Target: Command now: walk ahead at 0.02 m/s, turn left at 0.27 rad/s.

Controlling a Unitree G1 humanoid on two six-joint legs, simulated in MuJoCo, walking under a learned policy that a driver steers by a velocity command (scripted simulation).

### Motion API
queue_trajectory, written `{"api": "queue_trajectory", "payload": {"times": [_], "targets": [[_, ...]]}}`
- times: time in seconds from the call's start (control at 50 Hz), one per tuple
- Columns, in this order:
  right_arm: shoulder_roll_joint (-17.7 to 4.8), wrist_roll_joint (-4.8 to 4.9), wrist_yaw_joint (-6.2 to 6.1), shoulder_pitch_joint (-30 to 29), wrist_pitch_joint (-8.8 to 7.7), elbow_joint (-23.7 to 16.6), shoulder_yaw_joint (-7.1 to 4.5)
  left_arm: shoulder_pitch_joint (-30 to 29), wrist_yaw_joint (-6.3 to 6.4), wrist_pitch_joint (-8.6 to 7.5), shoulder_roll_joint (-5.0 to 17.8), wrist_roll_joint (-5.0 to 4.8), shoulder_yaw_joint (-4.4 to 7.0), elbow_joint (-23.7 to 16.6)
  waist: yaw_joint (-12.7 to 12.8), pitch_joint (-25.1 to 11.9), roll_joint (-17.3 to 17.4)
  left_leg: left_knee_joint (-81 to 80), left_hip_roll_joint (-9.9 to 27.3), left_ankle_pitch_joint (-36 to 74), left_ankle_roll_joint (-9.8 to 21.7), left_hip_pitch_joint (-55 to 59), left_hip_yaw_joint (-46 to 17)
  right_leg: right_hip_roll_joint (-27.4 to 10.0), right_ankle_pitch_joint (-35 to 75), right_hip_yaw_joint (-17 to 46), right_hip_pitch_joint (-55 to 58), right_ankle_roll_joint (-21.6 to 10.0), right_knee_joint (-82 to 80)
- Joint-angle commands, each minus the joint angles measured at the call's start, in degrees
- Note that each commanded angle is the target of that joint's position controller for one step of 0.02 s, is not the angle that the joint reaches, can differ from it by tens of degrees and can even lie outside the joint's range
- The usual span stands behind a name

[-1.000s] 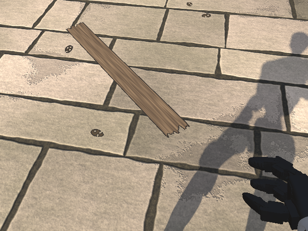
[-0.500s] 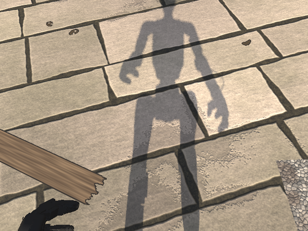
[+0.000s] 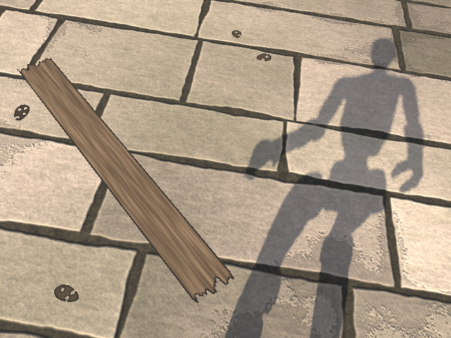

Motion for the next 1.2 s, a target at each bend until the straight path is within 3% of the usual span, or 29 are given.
{"api": "queue_trajectory", "payload": {"times": [0.02, 0.06, 0.12, 0.16, 0.22, 0.3, 0.4, 0.46, 0.48, 0.5, 0.52, 0.54, 0.56, 0.6, 0.64, 0.68, 0.78, 0.92, 0.96, 1.0, 1.02, 1.04, 1.06, 1.08, 1.1, 1.12, 1.14, 1.16, 1.2], "targets": [[-3.87, -0.45, -1.17, -4.69, -1.73, -5.09, 0.09, 2.81, -0.05, -0.45, 3.94, -0.32, 0.98, -0.66, 2.43, -11.34, 8.4, -11.77, 13.03, 25.86, 7.61, 11.92, -11.12, -1.65, 6.4, 3.43, -1.68, 0.54, 3.84], [-0.54, -1.32, -1.22, -4.49, -2.36, -3.44, 1.55, 3.7, -0.59, -0.28, 1.27, -0.83, -0.09, 1.08, 2.16, -10.81, 7.14, -12.47, 11.69, 23.86, 6.7, 12.39, -6.54, -2.91, 9.53, 4.33, 2.31, 1.31, -4.91], [-4.3, -2.23, -1.57, -4.75, -2.04, -1.79, 0.61, 1.01, -1.37, -0.02, 2.24, -1.28, -0.53, 0.36, -0.28, -6.45, 9.66, -14.35, 12.73, 16.55, 7.33, 11.01, -5.04, -2.67, 8.6, 4.07, 6.14, 2.29, -15.13], [-8.27, -1.79, -1.82, -4.06, -1.11, -1.1, -0.76, 0.36, -1.56, 0.13, 5.41, -1.7, 0.21, -1.08, -1.71, -3.89, 10.03, -15.1, 15.79, 14.32, 9.54, 12.71, -7.44, -2.43, 4.21, 2.58, 2.87, 2.55, -14.12], [-7.23, -1.13, -2.05, -4.72, -0.37, -0.81, -1.0, 1.94, -1.63, 0.51, 5.18, -2.0, 0.48, -1.73, -2.07, -2.47, 7.83, -14.64, 19.29, 16.72, 11.41, 16.38, -8.97, -4.13, -0.04, 3.0, -2.1, 2.91, -11.13], [-6.38, -1.24, -2.04, -7.75, -0.25, -1.19, -1.47, 3.67, -2.1, 0.91, 2.95, -1.94, 0.25, -2.58, -1.0, -4.35, 7.18, -12.93, 19.39, 26.28, 11.37, 17.87, -3.91, -4.84, -0.89, 0.54, -0.54, 2.84, -11.7], [-7.6, -0.08, -1.51, -9.44, 0.08, -1.2, -2.54, 4.48, -3.8, 1.42, 2.56, -2.36, 0.39, -4.63, -0.04, -7.36, 8.96, -9.11, 19.71, 33.12, 8.93, 19.04, 2.87, -2.99, 1.52, -4.02, 6.27, 0.17, -20.58], [-7.61, 1.75, -0.87, -10.32, -0.09, -0.49, -3.0, 8.44, -4.39, 2.3, 3.47, -2.42, 1.35, -4.81, 3.26, -8.49, 8.75, -1.24, 18.5, 28.6, 3.33, 15.19, 8.21, -0.49, 11.87, -6.09, 16.77, -3.83, -34.18], [-6.35, 1.74, -0.4, -7.64, -0.38, 0.76, -2.98, 13.45, -3.33, 2.28, 6.01, -2.51, 2.68, -3.43, 4.75, -10.59, 4.07, 5.93, 15.01, 15.61, -0.26, 7.85, 10.49, 0.22, 16.29, -1.95, 26.76, -7.34, -38.43], [-1.97, -0.16, -0.01, -12.07, -1.01, -2.29, -1.66, 21.4, -2.14, 1.73, 13.98, -3.04, 5.09, -1.82, 6.35, -11.16, -11.67, 24.96, 7.41, -15.54, -4.53, -11.7, 14.32, -12.68, 19.36, 19.2, 39.57, -15.09, -40.97], [-0.87, -0.42, 0.3, -16.3, -2.47, -5.85, -1.1, 22.91, -3.1, -0.9, 16.55, -1.66, 4.8, -3.06, 7.45, -13.06, -13.89, 35.68, -1.23, -25.1, -5.48, -29.51, 1.28, -19.95, -6.75, 43.87, 44.06, -25.38, -48.56], [-4.81, 1.57, 1.22, -19.72, -4.02, -5.81, -1.91, 21.99, -3.52, -2.83, 12.11, -1.44, 3.46, -3.16, 8.93, -8.89, -6.22, 37.53, 1.54, -20.66, -3.53, -35.24, -4.12, -20.71, -23.14, 42.52, 43.51, -23.95, -53.82], [-6.78, 2.75, 1.8, -19.54, -5.19, -5.36, -2.57, 18.71, -3.23, -4.01, 9.56, -1.71, 2.35, -3.55, 6.74, -4.82, -5.51, 35.08, 2.93, -14.68, -1.84, -36.1, -4.14, -19.37, -23.86, 38.95, 40.43, -21.06, -54.62], [-7.25, 0.73, 1.61, -14.87, -6.23, -1.76, -2.89, 13.85, -2.22, -4.68, 5.48, -2.19, 0.46, -4.11, 3.38, -2.47, -3.91, 27.97, 5.65, -3.42, -2.16, -31.56, -3.17, -15.12, -12.48, 28.14, 36.19, -17.05, -54.43], [-5.8, 0.95, 1.87, -12.97, -6.36, 0.27, -2.56, 14.99, -1.67, -5.45, 5.26, -0.87, 0.0, -4.06, 3.45, -2.13, -5.19, 24.83, 5.77, 5.32, -3.13, -29.0, -1.45, -12.36, -5.92, 21.68, 35.69, -15.18, -55.99], [-4.39, 1.48, 1.83, -12.87, -5.92, 0.91, -1.94, 17.49, -1.56, -6.21, 6.15, -0.61, 0.06, -3.36, 4.2, -0.98, -4.12, 23.23, 5.95, 10.79, -3.8, -30.96, -0.84, -11.83, -1.41, 17.09, 36.3, -13.87, -57.4], [-4.31, 2.92, 1.94, -12.32, -5.33, 0.62, -1.5, 19.84, -1.75, -7.47, 5.65, 0.71, -0.34, -2.49, 5.41, 3.96, -4.7, 21.48, 3.24, 18.83, -4.51, -35.22, -4.98, -11.9, 5.36, 5.95, 33.5, -10.72, -60.46], [-1.62, 2.87, 5.43, -16.64, -6.81, -1.93, 0.56, 20.67, -1.57, -7.93, 4.54, 0.43, -1.28, -0.45, 6.58, 8.64, -1.42, 8.68, 2.47, 24.68, -0.52, -29.36, 3.17, -11.18, 24.63, -8.26, 35.06, -6.28, -62.01], [-1.11, 3.06, 6.3, -18.05, -7.17, -3.71, 0.95, 21.1, -0.79, -7.14, 6.64, 0.61, -1.08, 0.02, 5.7, 6.98, -3.28, 5.33, -0.55, 20.59, 1.93, -24.04, 8.06, -11.78, 52.8, -10.66, 38.39, -4.91, -56.9], [-3.48, 3.86, 6.09, -14.3, -6.59, -4.7, 0.05, 21.72, 0.69, -5.58, 9.69, 1.17, -0.48, 0.17, 1.78, 1.18, -7.8, 6.63, -5.43, 11.89, 4.49, -18.76, 12.46, -12.91, 87.85, -11.75, 45.52, -3.64, -44.7], [-5.82, 4.05, 5.87, -6.29, -5.98, -3.61, -0.87, 20.14, 1.23, -4.85, 11.19, 1.29, -0.09, -0.31, -3.03, -3.17, -9.73, 7.9, -6.73, 8.13, 5.97, -10.54, 12.6, -13.79, 98.19, -11.83, 45.09, -3.65, -33.84], [-10.53, 3.77, 5.2, 6.83, -5.3, -0.73, -2.79, 17.78, 1.26, -4.61, 12.05, 1.39, 0.09, -1.27, -9.22, -9.9, -9.24, 8.28, -7.73, 6.25, 8.21, 5.98, 10.35, -13.52, 100.28, -11.08, 38.99, -4.17, -19.23], [-13.61, 3.64, 3.91, 18.27, -4.33, 1.41, -4.42, 15.12, 0.94, -5.67, 11.19, 1.25, -0.3, -2.45, -15.04, -14.2, -3.81, 4.71, -5.16, 4.25, 10.47, 27.58, 1.76, -9.94, 80.49, -10.38, 21.95, -3.59, -0.6], [-17.46, 3.22, 3.03, 16.84, -4.23, 1.52, -5.09, 19.81, -0.48, -8.37, -0.81, 0.59, -3.63, -6.0, -6.9, -17.61, 21.6, -1.46, 12.26, -14.61, 24.34, 49.79, -33.14, 4.58, -0.34, -3.08, -10.59, 1.64, 30.8], [-12.03, 2.03, 2.63, 16.23, -4.93, 0.35, -3.57, 15.06, -1.86, -12.05, 3.22, -1.84, -4.03, -8.33, -9.05, -26.23, 12.23, -13.36, 15.24, -32.81, 25.04, 50.99, -53.48, 5.12, -0.21, 11.29, -16.83, -2.27, 33.18], [-9.08, 0.67, 2.22, 17.3, -5.52, 0.4, -2.81, 6.91, -2.34, -13.36, 5.5, -3.78, -3.46, -11.29, -9.87, -17.08, 7.06, -16.5, 14.24, -28.59, 20.34, 44.09, -48.95, 2.36, 1.8, 11.79, -19.01, -4.07, 29.23], [-7.65, 0.45, 2.6, 14.79, -6.18, 0.83, -2.23, 6.22, -2.47, -13.87, 4.03, -3.34, -4.03, -12.49, -4.96, -9.7, -1.98, -18.01, 12.77, -21.79, 18.3, 32.16, -43.64, -0.06, 4.19, 11.17, -16.73, -5.25, 21.46], [-5.65, 0.7, 2.55, 9.89, -6.54, -0.25, -1.57, 6.59, -2.22, -13.45, 3.14, -1.2, -3.98, -11.46, -1.65, -6.29, -4.64, -18.45, 9.67, -16.49, 17.2, 22.22, -37.23, -2.22, 5.1, 10.72, -12.3, -5.49, 15.5], [-5.41, 0.39, 1.8, 2.59, -6.15, -3.07, -1.25, 11.74, -2.46, -11.4, 3.78, -0.12, -3.51, -10.17, 3.8, -0.17, -0.21, -21.23, 4.89, -13.13, 18.11, 7.51, -31.04, -3.9, 5.65, 10.27, -7.13, -3.56, 10.2]]}}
